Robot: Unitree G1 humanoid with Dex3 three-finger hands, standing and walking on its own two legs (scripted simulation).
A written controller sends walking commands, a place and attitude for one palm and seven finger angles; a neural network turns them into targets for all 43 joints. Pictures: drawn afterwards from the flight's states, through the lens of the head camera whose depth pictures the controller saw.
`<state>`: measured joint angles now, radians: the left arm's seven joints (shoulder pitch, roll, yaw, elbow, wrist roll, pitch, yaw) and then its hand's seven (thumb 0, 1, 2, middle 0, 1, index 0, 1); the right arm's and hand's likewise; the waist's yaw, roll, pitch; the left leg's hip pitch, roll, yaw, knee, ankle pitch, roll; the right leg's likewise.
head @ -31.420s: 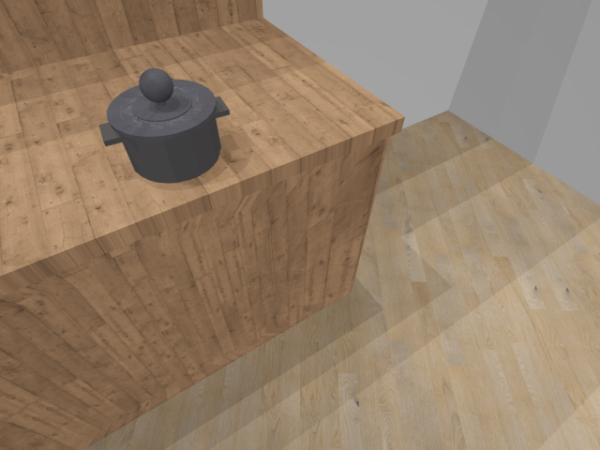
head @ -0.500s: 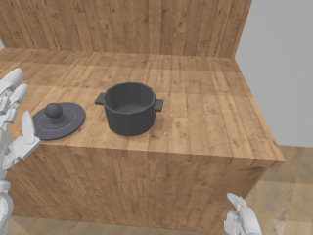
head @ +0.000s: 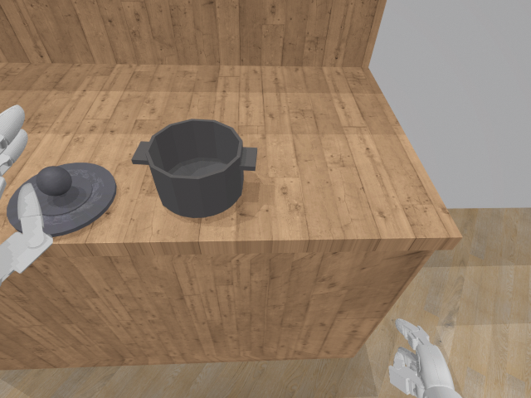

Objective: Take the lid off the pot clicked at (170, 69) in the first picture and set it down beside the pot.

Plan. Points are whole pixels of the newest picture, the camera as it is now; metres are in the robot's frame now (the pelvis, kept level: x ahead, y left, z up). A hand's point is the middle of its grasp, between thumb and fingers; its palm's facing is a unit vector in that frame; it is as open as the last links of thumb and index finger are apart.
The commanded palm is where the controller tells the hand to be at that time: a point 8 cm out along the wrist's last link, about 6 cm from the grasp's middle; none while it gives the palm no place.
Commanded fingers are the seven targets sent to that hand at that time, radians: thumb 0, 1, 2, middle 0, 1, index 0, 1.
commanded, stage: step back with the hand held close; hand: left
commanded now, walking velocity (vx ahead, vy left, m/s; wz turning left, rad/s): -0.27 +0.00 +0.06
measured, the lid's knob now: (54, 181) +0.43 +0.40 +0.08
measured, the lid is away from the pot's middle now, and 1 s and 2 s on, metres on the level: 0.25 0.25 0.25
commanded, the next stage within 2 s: stop stepping back and stand still in 1.00 s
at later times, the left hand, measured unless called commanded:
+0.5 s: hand out of the picture +0.12 +0.24 +0.23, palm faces +0.48 -0.80 -0.36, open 7.5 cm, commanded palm +0.05 +0.29 +0.24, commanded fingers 0.00 0.90 0.90 -0.20 -0.30 -0.20 -0.30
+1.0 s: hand out of the picture +0.07 +0.24 +0.25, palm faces +0.30 -0.91 -0.30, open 7.5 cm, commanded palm +0.02 +0.31 +0.24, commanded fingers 0.00 0.90 0.90 -0.20 -0.30 -0.20 -0.30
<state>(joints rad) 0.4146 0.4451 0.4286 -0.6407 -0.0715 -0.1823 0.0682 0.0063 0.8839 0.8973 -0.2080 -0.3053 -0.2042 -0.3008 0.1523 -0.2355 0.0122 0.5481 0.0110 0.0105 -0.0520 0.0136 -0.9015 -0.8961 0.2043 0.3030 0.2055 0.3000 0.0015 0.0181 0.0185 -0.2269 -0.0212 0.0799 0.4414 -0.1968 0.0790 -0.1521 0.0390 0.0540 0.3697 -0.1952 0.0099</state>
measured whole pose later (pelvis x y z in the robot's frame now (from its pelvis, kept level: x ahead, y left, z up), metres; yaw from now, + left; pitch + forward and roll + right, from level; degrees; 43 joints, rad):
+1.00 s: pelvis -0.14 +0.04 -0.03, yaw -6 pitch +0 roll -4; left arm 0.30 0.48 0.43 -0.73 -0.06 -0.27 0.11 0.01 0.88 0.90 -0.21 -0.31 -0.21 -0.30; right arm 0.19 -0.17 0.02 0.63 -0.01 -0.08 -0.07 0.01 -0.90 -0.90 0.21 0.30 0.21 0.30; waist -0.02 -0.03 -0.04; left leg -0.48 -0.02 0.02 0.66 -0.18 0.09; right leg -0.21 0.02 0.05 0.71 -0.45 0.04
